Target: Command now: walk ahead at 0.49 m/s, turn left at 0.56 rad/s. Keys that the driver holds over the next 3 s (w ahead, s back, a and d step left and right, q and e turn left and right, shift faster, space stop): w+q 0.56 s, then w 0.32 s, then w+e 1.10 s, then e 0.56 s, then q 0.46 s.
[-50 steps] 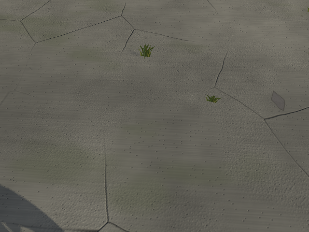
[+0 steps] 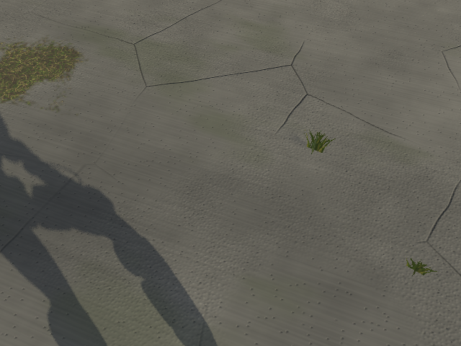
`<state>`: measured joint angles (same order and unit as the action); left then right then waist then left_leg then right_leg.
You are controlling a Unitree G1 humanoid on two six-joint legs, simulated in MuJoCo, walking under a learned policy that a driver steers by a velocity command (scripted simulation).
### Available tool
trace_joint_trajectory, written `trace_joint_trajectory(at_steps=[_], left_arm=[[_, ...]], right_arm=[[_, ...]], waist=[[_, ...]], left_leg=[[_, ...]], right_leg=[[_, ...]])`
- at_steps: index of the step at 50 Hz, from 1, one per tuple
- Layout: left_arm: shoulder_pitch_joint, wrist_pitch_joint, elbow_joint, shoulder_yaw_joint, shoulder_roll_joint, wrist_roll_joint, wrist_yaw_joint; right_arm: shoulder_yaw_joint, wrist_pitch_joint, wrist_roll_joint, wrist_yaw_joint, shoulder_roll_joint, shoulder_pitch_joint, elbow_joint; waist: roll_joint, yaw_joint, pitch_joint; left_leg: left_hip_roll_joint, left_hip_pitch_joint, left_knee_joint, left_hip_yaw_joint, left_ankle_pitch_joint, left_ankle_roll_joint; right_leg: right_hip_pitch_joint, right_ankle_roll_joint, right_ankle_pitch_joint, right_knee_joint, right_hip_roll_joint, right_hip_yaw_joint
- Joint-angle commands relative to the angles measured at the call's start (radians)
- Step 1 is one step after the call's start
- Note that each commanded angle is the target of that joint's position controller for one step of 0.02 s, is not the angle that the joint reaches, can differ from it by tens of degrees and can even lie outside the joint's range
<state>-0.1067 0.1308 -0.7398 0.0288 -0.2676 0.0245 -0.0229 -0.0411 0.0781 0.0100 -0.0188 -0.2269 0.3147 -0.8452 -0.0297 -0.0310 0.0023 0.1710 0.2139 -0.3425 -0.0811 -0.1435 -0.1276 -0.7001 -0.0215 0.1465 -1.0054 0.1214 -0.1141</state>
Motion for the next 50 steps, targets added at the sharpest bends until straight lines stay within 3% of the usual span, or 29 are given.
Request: trace_joint_trajectory(at_steps=[1, 6, 8, 10, 11, 12, 13, 14, 15, 16, 18, 20, 24, 27, 30, 33, 35, 36, 37, 38, 39, 40, 41, 42, 43, 44, 45, 46, 50], left_arm=[[0.032, -0.008, 0.07, 0.007, -0.035, 0.001, -0.012], [0.158, 0.006, 0.128, 0.015, -0.071, -0.028, 0.008], [0.158, 0.021, 0.138, 0.026, -0.098, -0.03, 0.021], [0.05, 0.033, 0.114, 0.043, -0.121, -0.03, 0.022], [-0.072, 0.037, 0.094, 0.058, -0.156, -0.019, 0.016], [-0.234, 0.034, 0.081, 0.074, -0.22, -0.006, 0.004], [-0.304, 0.017, 0.047, 0.089, -0.256, -0.008, 0.012], [-0.261, 0.009, 0.072, 0.069, -0.15, -0.022, 0.013], [-0.225, 0.0, 0.081, 0.057, -0.104, -0.027, 0.01], [-0.178, -0.006, 0.085, 0.052, -0.101, -0.022, 0.011], [-0.14, -0.008, 0.072, 0.042, -0.076, -0.013, 0.018], [-0.139, 0.001, 0.054, 0.048, -0.082, -0.02, 0.028], [-0.164, 0.001, 0.013, 0.065, -0.125, -0.018, 0.028], [-0.172, -0.009, -0.006, 0.068, -0.146, -0.02, 0.022], [-0.225, -0.019, -0.037, 0.068, -0.162, -0.032, 0.019], [-0.261, -0.033, -0.069, 0.071, -0.184, -0.05, 0.025], [-0.256, -0.045, -0.08, 0.075, -0.206, -0.058, 0.024], [-0.249, -0.05, -0.085, 0.077, -0.221, -0.06, 0.021], [-0.239, -0.057, -0.088, 0.073, -0.219, -0.06, 0.017], [-0.243, -0.054, -0.076, 0.059, -0.193, -0.047, 0.01], [-0.32, -0.035, -0.026, 0.017, -0.069, -0.015, 0.02], [-0.327, -0.003, -0.048, 0.017, -0.101, -0.037, 0.031], [-0.226, 0.004, -0.019, 0.041, -0.169, -0.076, 0.037], [-0.166, 0.005, 0.0, 0.035, -0.155, -0.073, 0.033], [-0.145, 0.001, -0.005, 0.036, -0.142, -0.05, 0.025], [-0.152, -0.015, -0.015, 0.042, -0.137, -0.035, 0.02], [-0.211, -0.03, -0.022, 0.04, -0.118, -0.041, 0.026], [-0.243, -0.044, -0.036, 0.037, -0.101, -0.044, 0.028], [-0.151, -0.068, -0.013, 0.04, -0.085, -0.043, 0.021]], right_arm=[[-0.041, 0.01, 0.013, 0.024, -0.162, -0.004, 0.08], [-0.043, -0.006, 0.022, 0.028, -0.163, 0.062, 0.079], [-0.044, -0.015, 0.019, 0.033, -0.165, 0.06, 0.086], [-0.041, -0.024, 0.014, 0.036, -0.156, 0.026, 0.103], [-0.028, -0.02, 0.007, 0.033, -0.121, 0.001, 0.12], [-0.009, -0.012, 0.003, 0.029, -0.066, 0.005, 0.146], [0.0, -0.001, 0.026, 0.025, -0.058, 0.129, 0.17], [-0.02, -0.005, 0.037, 0.027, -0.163, 0.123, 0.142], [-0.031, -0.013, 0.028, 0.026, -0.197, 0.028, 0.152], [-0.031, -0.017, 0.015, 0.027, -0.176, -0.013, 0.164], [-0.034, -0.024, 0.012, 0.02, -0.136, -0.03, 0.178], [-0.028, -0.035, 0.019, 0.014, -0.101, -0.021, 0.192], [-0.027, -0.039, 0.011, 0.012, -0.092, -0.097, 0.23], [-0.022, -0.03, 0.012, -0.005, -0.082, -0.173, 0.248], [-0.011, -0.023, 0.012, -0.023, -0.058, -0.283, 0.285], [-0.01, -0.018, 0.017, -0.036, -0.064, -0.341, 0.32], [-0.02, -0.016, 0.012, -0.04, -0.09, -0.327, 0.331], [-0.034, -0.016, 0.007, -0.037, -0.116, -0.267, 0.32], [-0.059, -0.016, 0.005, -0.032, -0.156, -0.119, 0.277], [-0.089, -0.02, 0.002, -0.016, -0.223, 0.046, 0.232], [-0.109, -0.021, -0.01, -0.002, -0.346, 0.133, 0.217], [-0.092, -0.016, -0.005, -0.002, -0.298, 0.171, 0.221], [-0.071, -0.009, -0.008, -0.009, -0.236, 0.12, 0.209], [-0.06, -0.006, 0.001, -0.011, -0.204, 0.05, 0.208], [-0.049, -0.004, 0.002, -0.014, -0.169, -0.022, 0.212], [-0.036, 0.001, -0.005, -0.02, -0.126, -0.07, 0.215], [-0.039, 0.008, -0.012, -0.019, -0.136, -0.084, 0.213], [-0.042, 0.02, -0.009, -0.02, -0.135, -0.089, 0.204], [-0.047, 0.039, -0.023, -0.004, -0.144, -0.046, 0.145]], waist=[[0.071, 0.003, 0.005], [0.117, -0.052, -0.019], [0.132, -0.038, -0.024], [0.162, 0.026, -0.056], [0.145, 0.088, -0.141], [0.015, 0.14, -0.275], [-0.33, 0.084, -0.355], [-0.199, 0.094, -0.253], [-0.084, 0.113, -0.124], [-0.007, 0.092, -0.06], [-0.014, 0.053, 0.004], [-0.069, 0.039, 0.008], [-0.037, 0.047, 0.013], [-0.038, 0.072, 0.019], [-0.027, 0.114, 0.052], [-0.034, 0.114, 0.082], [-0.055, 0.079, 0.063], [-0.073, 0.033, 0.016], [-0.063, -0.052, -0.069], [-0.03, -0.122, -0.17], [0.226, -0.072, -0.305], [0.23, -0.092, -0.466], [0.158, -0.094, -0.313], [0.127, -0.06, -0.187], [0.072, -0.021, -0.118], [0.063, 0.017, -0.072], [0.13, 0.052, -0.086], [0.125, 0.063, -0.08], [0.08, 0.045, 0.003]], left_leg=[[-0.203, 0.152, 0.119, -0.189, 0.136, -0.131], [-0.248, -0.015, 0.028, -0.317, 0.017, -0.101], [-0.274, -0.078, -0.032, -0.381, 0.027, -0.093], [-0.252, -0.077, -0.119, -0.4, 0.094, -0.069], [-0.21, -0.008, -0.269, -0.353, 0.127, -0.036], [-0.12, 0.192, -0.566, -0.221, -0.012, 0.021], [-0.042, 0.494, -0.799, -0.127, -0.448, 0.061], [-0.137, 0.604, -0.931, -0.139, -0.398, 0.075], [-0.166, 0.622, -0.968, -0.108, -0.299, 0.087], [-0.195, 0.59, -0.953, -0.083, -0.225, 0.096], [-0.242, 0.529, -0.901, -0.065, -0.155, 0.096], [-0.262, 0.513, -0.877, -0.031, -0.126, 0.111], [-0.275, 0.574, -0.741, -0.032, -0.004, 0.13], [-0.273, 0.544, -0.56, 0.004, 0.139, 0.122], [-0.256, 0.499, -0.413, 0.052, 0.18, 0.104], [-0.236, 0.474, -0.32, 0.081, 0.081, 0.07], [-0.197, 0.395, -0.271, 0.119, -0.022, 0.032], [-0.162, 0.284, -0.239, 0.145, -0.042, 0.011], [-0.118, 0.069, -0.171, 0.173, 0.026, -0.019], [-0.167, -0.231, -0.197, 0.085, 0.086, -0.051], [-0.462, -0.623, -0.173, -0.41, 0.038, -0.2], [-0.58, -0.664, -0.016, -0.728, -0.003, -0.282], [-0.53, -0.558, -0.005, -0.55, 0.026, -0.22], [-0.481, -0.394, 0.002, -0.385, 0.101, -0.176], [-0.433, -0.252, 0.026, -0.287, 0.162, -0.143], [-0.378, -0.151, 0.066, -0.209, 0.205, -0.107], [-0.394, -0.094, 0.103, -0.184, 0.223, -0.128], [-0.394, -0.058, 0.133, -0.155, 0.246, -0.142], [-0.38, -0.04, 0.19, -0.022, 0.28, -0.116]], right_leg=[[0.137, -0.024, -0.183, 0.244, -0.064, 0.068], [0.163, -0.02, -0.186, 0.477, -0.117, 0.035], [0.199, 0.002, -0.11, 0.532, -0.131, 0.024], [0.359, 0.045, -0.07, 0.599, -0.137, 0.043], [0.57, 0.095, -0.071, 0.59, -0.065, -0.001], [0.874, 0.185, -0.009, 0.595, 0.122, -0.21], [1.088, 0.316, 0.179, 0.67, 0.309, -0.631], [1.018, 0.288, 0.351, 0.69, 0.312, -0.635], [0.889, 0.24, 0.293, 0.704, 0.264, -0.472], [0.77, 0.215, 0.174, 0.732, 0.215, -0.356], [0.626, 0.188, 0.021, 0.79, 0.135, -0.186], [0.577, 0.21, -0.076, 0.827, 0.119, -0.088], [0.613, 0.221, -0.262, 0.839, 0.126, 0.04], [0.641, 0.195, -0.272, 0.837, 0.112, 0.131], [0.66, 0.187, -0.238, 0.835, 0.125, 0.17], [0.725, 0.184, -0.261, 0.821, 0.162, 0.173], [0.765, 0.173, -0.471, 0.75, 0.177, 0.188], [0.772, 0.16, -0.649, 0.659, 0.169, 0.21], [0.731, 0.135, -0.768, 0.486, 0.136, 0.256], [0.54, 0.095, -0.631, 0.249, 0.095, 0.279], [0.103, 0.029, 0.088, -0.161, -0.054, 0.272], [-0.007, 0.032, 0.453, -0.344, -0.121, 0.056], [-0.095, 0.041, 0.383, -0.38, -0.066, 0.03], [-0.092, 0.049, 0.292, -0.318, -0.022, 0.055], [-0.049, 0.044, 0.223, -0.25, 0.01, 0.063], [0.016, 0.05, 0.162, -0.203, 0.033, 0.058], [0.075, 0.039, 0.128, -0.196, 0.041, 0.051], [0.097, 0.026, 0.112, -0.184, 0.044, 0.053], [-0.007, 0.004, -0.045, -0.06, 0.033, 0.023]])
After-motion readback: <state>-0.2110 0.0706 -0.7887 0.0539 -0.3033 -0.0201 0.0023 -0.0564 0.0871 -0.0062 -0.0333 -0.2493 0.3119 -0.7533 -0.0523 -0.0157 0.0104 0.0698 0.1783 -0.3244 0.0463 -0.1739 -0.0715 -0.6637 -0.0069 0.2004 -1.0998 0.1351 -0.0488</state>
